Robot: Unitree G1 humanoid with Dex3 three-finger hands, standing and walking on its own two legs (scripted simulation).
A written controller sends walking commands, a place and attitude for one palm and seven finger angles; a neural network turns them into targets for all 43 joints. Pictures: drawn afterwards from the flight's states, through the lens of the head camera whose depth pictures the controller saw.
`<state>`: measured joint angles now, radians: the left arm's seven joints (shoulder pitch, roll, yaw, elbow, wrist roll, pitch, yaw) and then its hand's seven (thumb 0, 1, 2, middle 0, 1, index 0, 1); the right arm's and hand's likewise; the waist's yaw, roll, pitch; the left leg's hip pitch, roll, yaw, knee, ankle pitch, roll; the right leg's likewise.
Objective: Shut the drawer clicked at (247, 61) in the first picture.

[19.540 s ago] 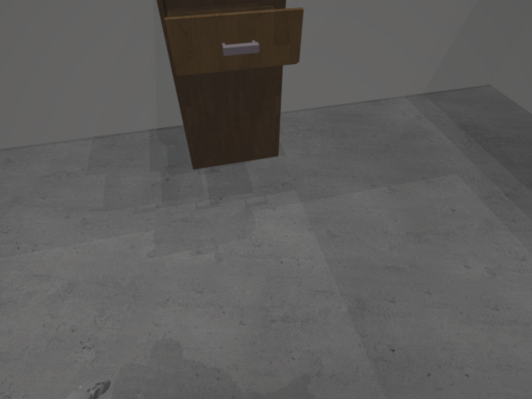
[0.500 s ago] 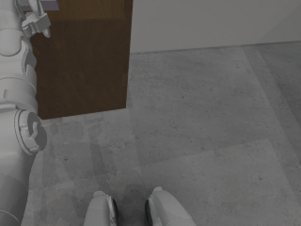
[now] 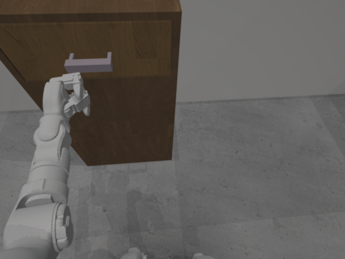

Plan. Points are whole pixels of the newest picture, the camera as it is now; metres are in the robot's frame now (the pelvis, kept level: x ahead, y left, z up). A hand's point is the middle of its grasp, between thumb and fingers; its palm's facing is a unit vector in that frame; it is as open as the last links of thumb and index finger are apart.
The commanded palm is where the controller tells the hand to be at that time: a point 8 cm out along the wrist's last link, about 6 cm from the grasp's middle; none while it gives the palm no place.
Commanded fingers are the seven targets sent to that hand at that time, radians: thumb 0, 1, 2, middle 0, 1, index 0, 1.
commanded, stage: draw the hand back to the body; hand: left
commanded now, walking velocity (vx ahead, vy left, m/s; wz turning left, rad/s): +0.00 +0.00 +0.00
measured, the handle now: (90, 60) +0.63 +0.19 +0.06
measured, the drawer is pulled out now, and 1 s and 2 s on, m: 0.00 0.00 0.00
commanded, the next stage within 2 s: step back with the hand held close in 1.14 s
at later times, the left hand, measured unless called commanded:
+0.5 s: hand (36, 160) +0.29 +0.20 +0.15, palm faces +0.21 -0.95 -0.22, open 3.3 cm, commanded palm +0.24 +0.25 +0.16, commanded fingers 0.00 0.90 0.90 -1.40 -1.60 -1.40 -1.60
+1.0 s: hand out of the picture +0.15 +0.24 +0.22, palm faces +0.41 -0.82 -0.40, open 3.3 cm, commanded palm +0.10 +0.28 +0.22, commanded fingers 0.00 0.90 0.90 -1.40 -1.60 -1.40 -1.60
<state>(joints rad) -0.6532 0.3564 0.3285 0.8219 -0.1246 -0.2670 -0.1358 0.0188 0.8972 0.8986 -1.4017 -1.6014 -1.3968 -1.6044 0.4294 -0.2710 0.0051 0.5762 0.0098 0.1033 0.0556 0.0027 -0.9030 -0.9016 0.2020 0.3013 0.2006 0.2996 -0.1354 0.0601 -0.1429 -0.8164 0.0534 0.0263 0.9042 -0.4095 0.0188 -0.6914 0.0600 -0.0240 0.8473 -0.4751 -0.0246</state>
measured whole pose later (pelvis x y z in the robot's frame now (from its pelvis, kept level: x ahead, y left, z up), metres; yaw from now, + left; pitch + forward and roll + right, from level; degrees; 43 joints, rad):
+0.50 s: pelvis -0.02 +0.00 +0.04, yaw +3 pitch +1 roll -1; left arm -0.08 0.29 0.12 0.17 -0.10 -0.09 0.04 0.02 0.89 0.90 -1.41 -1.60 -1.40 -1.60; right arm 0.17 -0.25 0.05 0.55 0.05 0.05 -0.07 0.01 -0.90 -0.90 0.20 0.30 0.20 0.30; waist 0.01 0.05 -0.03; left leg -0.34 0.01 0.02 0.57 -0.25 0.01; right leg -0.22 0.02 -0.03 0.55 -0.34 -0.02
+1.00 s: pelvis -0.01 +0.00 +0.05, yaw +3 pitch -5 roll +0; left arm 0.55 0.34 0.28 -0.46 -0.09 -0.11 0.08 0.02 0.89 0.90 -1.41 -1.60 -1.40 -1.60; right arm 0.19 -0.25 0.03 0.60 0.00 -0.03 -0.07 0.01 -0.90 -0.90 0.20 0.30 0.20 0.30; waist 0.06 0.08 0.00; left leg -0.13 0.00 0.02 0.41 -0.20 0.01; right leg 0.00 0.02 -0.03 0.34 -0.26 -0.02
